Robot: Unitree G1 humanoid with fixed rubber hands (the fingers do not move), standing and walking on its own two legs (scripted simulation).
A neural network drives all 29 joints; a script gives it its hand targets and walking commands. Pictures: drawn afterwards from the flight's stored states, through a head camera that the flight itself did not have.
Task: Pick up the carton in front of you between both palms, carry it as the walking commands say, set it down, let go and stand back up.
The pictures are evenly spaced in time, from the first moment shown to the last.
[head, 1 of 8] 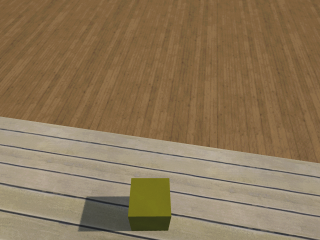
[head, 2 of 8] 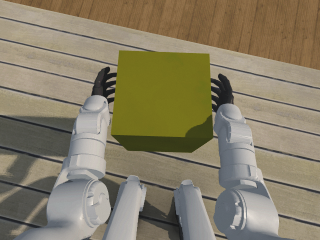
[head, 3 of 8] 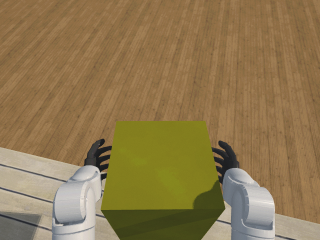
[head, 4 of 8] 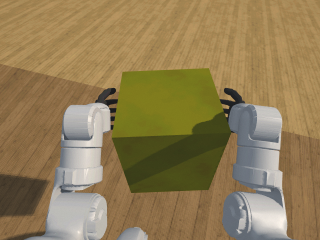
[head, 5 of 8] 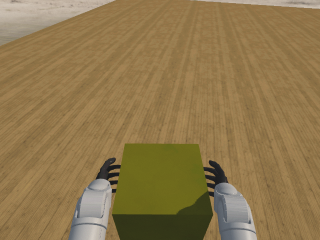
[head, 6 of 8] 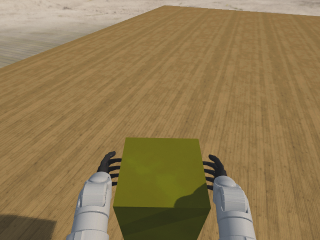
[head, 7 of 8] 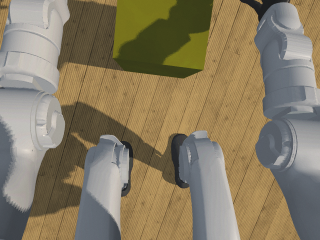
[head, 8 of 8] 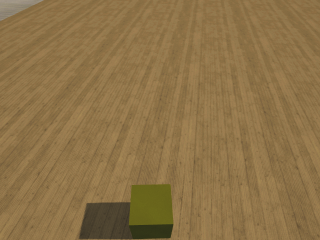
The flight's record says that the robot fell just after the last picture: no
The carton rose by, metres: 1.25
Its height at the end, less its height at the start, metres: +0.51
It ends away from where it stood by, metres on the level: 5.21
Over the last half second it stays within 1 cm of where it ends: yes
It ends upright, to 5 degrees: yes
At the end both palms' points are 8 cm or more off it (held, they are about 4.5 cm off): yes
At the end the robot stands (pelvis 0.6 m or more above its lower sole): yes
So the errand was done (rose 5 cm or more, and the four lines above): yes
